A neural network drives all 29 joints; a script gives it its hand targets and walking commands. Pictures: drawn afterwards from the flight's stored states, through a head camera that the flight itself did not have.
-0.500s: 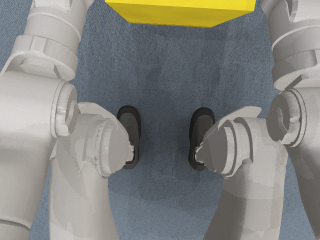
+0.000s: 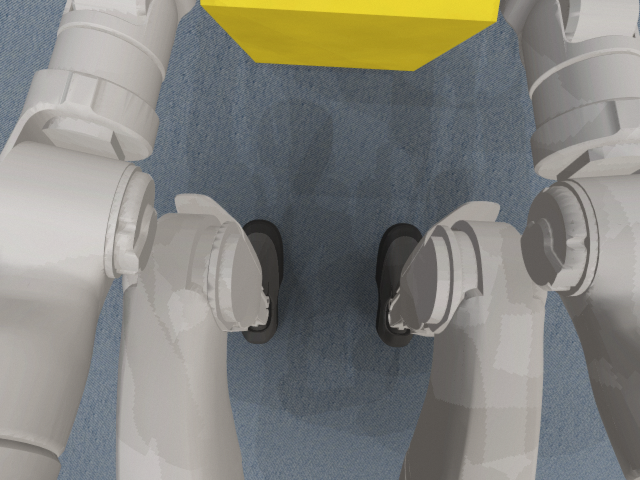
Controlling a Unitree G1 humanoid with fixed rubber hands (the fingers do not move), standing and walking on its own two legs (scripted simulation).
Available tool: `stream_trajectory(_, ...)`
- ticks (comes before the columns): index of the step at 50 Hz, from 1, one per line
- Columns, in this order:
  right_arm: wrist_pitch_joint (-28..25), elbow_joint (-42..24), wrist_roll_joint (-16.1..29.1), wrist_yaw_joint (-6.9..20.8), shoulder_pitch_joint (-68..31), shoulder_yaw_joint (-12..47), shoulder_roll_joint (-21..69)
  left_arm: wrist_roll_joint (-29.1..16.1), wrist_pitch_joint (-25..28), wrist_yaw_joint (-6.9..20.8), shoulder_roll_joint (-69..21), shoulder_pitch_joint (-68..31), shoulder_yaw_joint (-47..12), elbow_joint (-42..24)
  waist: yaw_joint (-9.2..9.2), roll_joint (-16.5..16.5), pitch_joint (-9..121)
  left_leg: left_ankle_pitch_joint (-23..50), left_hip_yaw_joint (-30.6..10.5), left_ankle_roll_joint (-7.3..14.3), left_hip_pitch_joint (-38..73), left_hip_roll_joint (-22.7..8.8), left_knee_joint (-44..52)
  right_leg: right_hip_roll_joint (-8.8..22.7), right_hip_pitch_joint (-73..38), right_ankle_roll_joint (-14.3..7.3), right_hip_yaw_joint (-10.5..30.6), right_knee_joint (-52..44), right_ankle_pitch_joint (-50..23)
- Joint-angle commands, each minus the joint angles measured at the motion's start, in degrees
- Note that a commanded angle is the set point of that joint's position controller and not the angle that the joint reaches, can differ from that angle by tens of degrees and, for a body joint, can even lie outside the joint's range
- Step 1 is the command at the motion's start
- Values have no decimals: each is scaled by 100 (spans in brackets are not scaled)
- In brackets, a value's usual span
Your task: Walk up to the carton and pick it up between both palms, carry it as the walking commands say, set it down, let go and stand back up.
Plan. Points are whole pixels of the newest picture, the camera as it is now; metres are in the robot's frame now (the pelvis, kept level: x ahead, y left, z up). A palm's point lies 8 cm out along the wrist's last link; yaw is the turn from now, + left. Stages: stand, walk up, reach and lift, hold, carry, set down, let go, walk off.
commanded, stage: reach and lift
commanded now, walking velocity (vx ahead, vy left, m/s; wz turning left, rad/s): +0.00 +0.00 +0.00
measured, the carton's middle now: out of the picture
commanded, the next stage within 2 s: none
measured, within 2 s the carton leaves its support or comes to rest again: neither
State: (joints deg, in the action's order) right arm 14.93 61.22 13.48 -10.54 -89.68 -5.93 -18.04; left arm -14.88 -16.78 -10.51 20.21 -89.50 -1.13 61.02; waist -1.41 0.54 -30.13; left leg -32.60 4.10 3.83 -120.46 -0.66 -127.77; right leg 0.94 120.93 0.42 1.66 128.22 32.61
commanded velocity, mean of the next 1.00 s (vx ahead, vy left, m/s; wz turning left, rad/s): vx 0.00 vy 0.00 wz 0.00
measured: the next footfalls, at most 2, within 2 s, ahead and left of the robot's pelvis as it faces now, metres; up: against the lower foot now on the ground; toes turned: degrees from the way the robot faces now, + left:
none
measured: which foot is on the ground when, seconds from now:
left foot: down 0.00-1.00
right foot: down 0.00-1.00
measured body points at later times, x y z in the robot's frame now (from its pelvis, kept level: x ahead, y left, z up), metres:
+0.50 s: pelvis -0.01 +0.00 +0.03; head +0.34 -0.01 +0.31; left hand +0.58 +0.14 -0.09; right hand +0.57 -0.16 -0.08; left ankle +0.13 +0.10 -0.33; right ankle +0.13 -0.13 -0.33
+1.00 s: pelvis -0.03 +0.00 +0.07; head +0.31 -0.02 +0.36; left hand +0.56 +0.14 -0.02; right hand +0.55 -0.16 -0.01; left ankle +0.13 +0.10 -0.33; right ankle +0.13 -0.13 -0.33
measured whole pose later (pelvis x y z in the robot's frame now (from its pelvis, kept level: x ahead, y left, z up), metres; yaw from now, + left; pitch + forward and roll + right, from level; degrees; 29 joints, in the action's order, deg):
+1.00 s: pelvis -0.03 +0.00 +0.07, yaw +0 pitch +21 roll +2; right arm 26.3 51.5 5.2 -11.7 -89.2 -14.2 -13.5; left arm -8.9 -26.2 -8.4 19.2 -85.6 8.7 51.2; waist -2.0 0.5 -30.1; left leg -28.0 4.1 2.9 -106.1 0.0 -113.1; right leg 0.1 107.3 0.4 2.5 114.1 27.9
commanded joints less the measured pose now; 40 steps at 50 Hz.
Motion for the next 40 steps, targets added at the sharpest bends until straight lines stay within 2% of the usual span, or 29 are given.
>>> stream_trajectory(1, -70, -2670, 177, 1626, -4787, 1223, 5745, -353, 383, 1761, -5647, -5094, -902, -2837, -39, 262, 11489, 2155, -195, -232, 4747, 836, 1403, -780, -4800, -31, -613, -1269, -2250)
stream_trajectory(2, -91, -3010, 214, 1619, -5022, 1265, 5697, -395, 366, 1757, -5710, -5132, -854, -2976, -44, 270, 11903, 2343, -193, -232, 4951, 901, 1398, -775, -5027, -25, -612, -1284, -2399)
stream_trajectory(3, -30, -2657, 167, 1638, -4683, 1215, 5793, -281, 311, 1798, -5803, -4952, -914, -2685, -43, 189, 11592, 2230, -149, -267, 4784, 865, 1386, -789, -4879, -42, -596, -1298, -2364)
stream_trajectory(4, -60, -2823, 157, 1632, -4941, 1206, 5796, -272, 292, 1824, -5845, -4984, -825, -2709, -56, 139, 11649, 2241, -165, -237, 4772, 886, 1411, -785, -4926, -23, -604, -1334, -2328)
stream_trajectory(7, 12, -3007, 139, 1652, -4749, 1231, 5908, -263, 281, 1847, -5898, -5066, -864, -3176, -24, 225, 12166, 2524, -181, -250, 4996, 927, 1447, -824, -5309, -11, -563, -1368, -2641)
stream_trajectory(8, -5, -2882, 123, 1662, -4762, 1219, 5885, -217, 235, 1866, -6006, -4843, -825, -2793, -44, 139, 11896, 2435, -173, -257, 4903, 918, 1461, -823, -5084, -14, -589, -1401, -2550)
stream_trajectory(11, 15, -3122, 72, 1687, -4753, 1185, 5944, -314, 231, 1890, -6201, -5105, -913, -3223, -169, 82, 12509, 2540, -206, -265, 5140, 930, 1474, -862, -5272, -46, -594, -1379, -2663)
stream_trajectory(12, 88, -2951, 50, 1700, -4585, 1142, 6076, -260, 221, 1895, -6101, -5183, -831, -3206, -122, 118, 12415, 2500, -197, -268, 5137, 939, 1499, -853, -5197, -40, -558, -1466, -2583)
stream_trajectory(13, 92, -3248, 121, 1697, -4747, 1168, 6047, -359, 212, 1863, -6125, -5302, -948, -3548, -128, 96, 12881, 2740, -261, -266, 5410, 933, 1541, -851, -5404, -50, -582, -1413, -2826)
stream_trajectory(15, 146, -2988, 142, 1708, -4752, 1176, 6136, -262, 202, 1853, -6001, -5337, -796, -3446, -16, 114, 12634, 2524, -203, -247, 5173, 923, 1577, -871, -5237, -27, -565, -1482, -2613)
stream_trajectory(16, 165, -3276, 94, 1686, -4720, 1126, 6103, -370, 191, 1837, -6106, -5458, -970, -3808, -209, 55, 13248, 2785, -211, -280, 5580, 933, 1563, -901, -5554, -44, -576, -1506, -2854)
stream_trajectory(17, 213, -2954, 43, 1681, -4566, 1083, 6212, -308, 164, 1846, -6055, -5338, -969, -3547, -183, 108, 12966, 2679, -248, -267, 5428, 944, 1626, -900, -5377, -24, -608, -1524, -2755)
stream_trajectory(18, 213, -3055, 11, 1679, -4623, 1034, 6123, -376, 137, 1837, -6192, -5440, -1006, -3604, -293, 29, 13104, 2604, -292, -274, 5496, 936, 1660, -890, -5359, -60, -597, -1533, -2676)
stream_trajectory(19, 273, -3253, 17, 1676, -4567, 1106, 6231, -295, 102, 1831, -6140, -5280, -922, -3711, -175, 215, 13481, 2721, -246, -280, 5605, 979, 1683, -916, -5686, -37, -597, -1594, -2833)
stream_trajectory(20, 321, -2973, -44, 1696, -4388, 967, 6226, -300, 64, 1837, -6217, -5303, -964, -3654, -230, 98, 13254, 2683, -267, -309, 5530, 951, 1766, -900, -5536, -45, -613, -1607, -2808)
stream_trajectory(21, 325, -3265, 23, 1694, -4587, 1070, 6291, -313, 42, 1830, -6217, -5282, -875, -3776, -180, 160, 13616, 2721, -276, -270, 5669, 977, 1753, -920, -5659, -41, -601, -1623, -2809)
stream_trajectory(24, 429, -3170, 39, 1693, -4415, 1080, 6419, -232, -38, 1803, -6240, -5173, -906, -3777, -107, 58, 13803, 2772, -265, -286, 5818, 967, 1837, -936, -5702, -22, -615, -1678, -2871)
stream_trajectory(26, 501, -3257, -25, 1683, -4334, 1087, 6575, -242, -77, 1814, -6320, -5225, -824, -3884, -47, 157, 13784, 2758, -235, -266, 5629, 980, 1925, -971, -5853, -21, -534, -1810, -2884)
stream_trajectory(28, 560, -2952, -116, 1706, -4225, 935, 6603, -195, -134, 1861, -6419, -5250, -822, -3723, -171, 118, 13481, 2382, -237, -269, 5372, 963, 2058, -956, -5629, -39, -577, -1894, -2600)
stream_trajectory(29, 528, -3426, -41, 1700, -4358, 1068, 6656, -221, -116, 1851, -6499, -5186, -860, -3998, -137, 84, 14090, 2613, -211, -274, 5668, 997, 2017, -973, -6017, -39, -559, -1894, -2819)
stream_trajectory(30, 601, -3216, -117, 1697, -4283, 1013, 6667, -197, -191, 1859, -6533, -5152, -795, -3761, -144, 185, 13953, 2508, -246, -272, 5576, 1010, 2096, -977, -5934, -49, -578, -1950, -2703)
stream_trajectory(31, 614, -3210, -81, 1712, -4302, 979, 6655, -239, -189, 1841, -6535, -5305, -840, -3928, -165, 61, 14020, 2528, -279, -275, 5651, 981, 2115, -972, -5892, -55, -562, -1938, -2721)
stream_trajectory(32, 658, -2972, -76, 1729, -4217, 983, 6784, -131, -212, 1851, -6551, -5119, -743, -3800, -60, 30, 13849, 2439, -217, -293, 5597, 974, 2145, -970, -5808, -29, -562, -2014, -2571)
stream_trajectory(33, 690, -2986, -149, 1754, -4201, 989, 6778, -140, -225, 1877, -6547, -5237, -720, -3859, -104, 196, 13840, 2333, -215, -285, 5548, 965, 2195, -983, -5810, -41, -565, -2096, -2516)
stream_trajectory(34, 707, -3049, -209, 1747, -4179, 934, 6756, -142, -278, 1901, -6649, -5204, -724, -3755, -178, 157, 13893, 2221, -238, -288, 5519, 959, 2235, -991, -5832, -65, -577, -2119, -2445)
stream_trajectory(35, 729, -2869, -229, 1755, -4145, 891, 6848, -75, -279, 1911, -6685, -5160, -653, -3699, -140, 138, 13645, 2054, -279, -264, 5483, 957, 2349, -975, -5688, -51, -589, -2184, -2199)
stream_trajectory(36, 736, -3209, -204, 1761, -4274, 1019, 6879, -103, -305, 1932, -6712, -5154, -663, -3847, -135, 240, 14030, 2231, -218, -270, 5559, 985, 2318, -988, -5993, -40, -570, -2261, -2436)
stream_trajectory(39, 810, -3304, -159, 1768, -4275, 993, 6980, -117, -385, 1937, -6752, -5317, -691, -4057, -135, 157, 14594, 2302, -261, -282, 5880, 991, 2443, -1023, -6226, -33, -589, -2310, -2524)
stream_trajectory(40, 888, -2690, -253, 1791, -4036, 891, 7023, -86, -387, 1951, -6606, -5350, -654, -3761, -111, 124, 13834, 1977, -180, -288, 5378, 946, 2426, -972, -5857, -49, -501, -2402, -2210)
